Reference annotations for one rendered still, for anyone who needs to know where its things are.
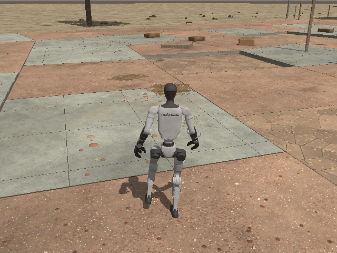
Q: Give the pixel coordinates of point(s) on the robot left upper arm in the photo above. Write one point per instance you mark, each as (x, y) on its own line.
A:
(150, 118)

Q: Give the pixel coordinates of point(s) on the left robot forearm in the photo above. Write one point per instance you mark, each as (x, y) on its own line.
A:
(141, 139)

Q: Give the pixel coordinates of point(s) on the right robot forearm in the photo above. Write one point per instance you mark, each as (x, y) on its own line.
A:
(194, 137)

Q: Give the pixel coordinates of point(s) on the robot right hand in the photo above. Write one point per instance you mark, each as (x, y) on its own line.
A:
(194, 147)

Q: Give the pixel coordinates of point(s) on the robot right upper arm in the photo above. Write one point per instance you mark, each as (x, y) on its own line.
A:
(189, 120)

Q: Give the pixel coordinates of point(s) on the humanoid robot torso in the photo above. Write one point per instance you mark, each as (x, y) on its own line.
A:
(169, 124)

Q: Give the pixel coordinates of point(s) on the robot left hand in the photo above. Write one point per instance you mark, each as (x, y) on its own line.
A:
(136, 150)

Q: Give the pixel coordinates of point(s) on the robot right thigh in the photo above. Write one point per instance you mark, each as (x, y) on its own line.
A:
(180, 155)

